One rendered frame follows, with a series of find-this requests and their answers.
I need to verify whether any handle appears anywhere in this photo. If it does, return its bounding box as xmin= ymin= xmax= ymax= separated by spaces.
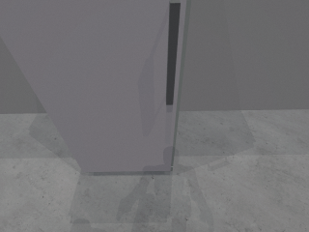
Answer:
xmin=166 ymin=0 xmax=181 ymax=105

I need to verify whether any fridge door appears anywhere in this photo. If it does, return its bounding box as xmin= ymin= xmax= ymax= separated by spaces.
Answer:
xmin=0 ymin=0 xmax=186 ymax=172

